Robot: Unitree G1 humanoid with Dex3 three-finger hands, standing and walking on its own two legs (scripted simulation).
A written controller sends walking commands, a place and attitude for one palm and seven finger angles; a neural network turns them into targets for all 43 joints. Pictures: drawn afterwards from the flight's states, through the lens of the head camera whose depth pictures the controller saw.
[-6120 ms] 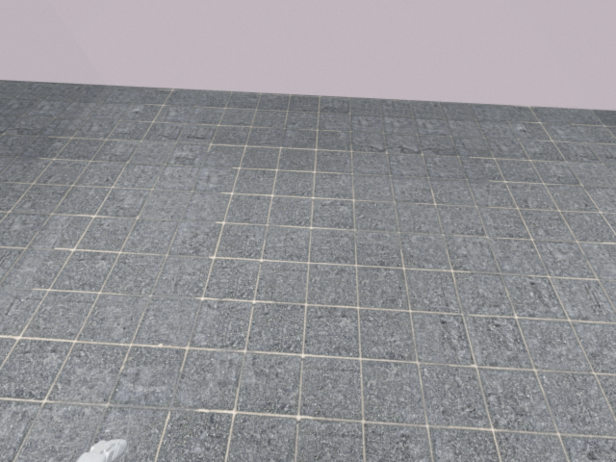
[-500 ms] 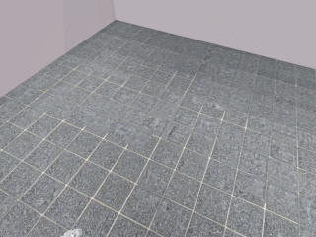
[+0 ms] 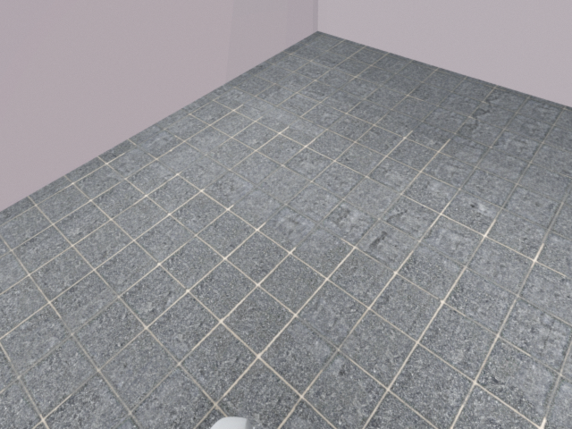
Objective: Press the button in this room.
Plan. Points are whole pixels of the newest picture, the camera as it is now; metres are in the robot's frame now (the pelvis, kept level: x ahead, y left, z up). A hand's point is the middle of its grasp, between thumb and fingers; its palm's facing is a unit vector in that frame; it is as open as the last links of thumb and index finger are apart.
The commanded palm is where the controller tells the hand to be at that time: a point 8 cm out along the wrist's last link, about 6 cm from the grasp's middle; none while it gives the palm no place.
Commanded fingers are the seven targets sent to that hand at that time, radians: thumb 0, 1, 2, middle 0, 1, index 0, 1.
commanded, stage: turn or walk to find it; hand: left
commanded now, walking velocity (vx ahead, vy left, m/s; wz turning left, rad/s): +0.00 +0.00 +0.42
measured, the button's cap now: out of the picture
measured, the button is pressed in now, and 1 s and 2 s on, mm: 0 0 0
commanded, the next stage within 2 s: none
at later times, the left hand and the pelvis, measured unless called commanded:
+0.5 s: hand out of the picture +0.00 +0.28 -0.17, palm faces +0.24 -0.94 -0.24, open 7.4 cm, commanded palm none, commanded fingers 0.00 0.90 0.90 -0.20 -0.30 -0.20 -0.30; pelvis -0.03 +0.05 +0.00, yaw +11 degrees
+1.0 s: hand out of the picture -0.07 +0.20 -0.15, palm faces +0.42 -0.87 -0.25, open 7.4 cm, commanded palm none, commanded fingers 0.00 0.90 0.90 -0.20 -0.30 -0.20 -0.30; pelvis -0.07 +0.00 +0.00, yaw +25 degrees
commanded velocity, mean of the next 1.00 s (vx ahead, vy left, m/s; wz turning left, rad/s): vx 0.00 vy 0.00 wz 0.42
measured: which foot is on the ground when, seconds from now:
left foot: up 0.00-0.16, down 0.18-0.70, up 0.72-1.00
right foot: down 0.00-0.18, up 0.20-0.68, down 0.70-1.00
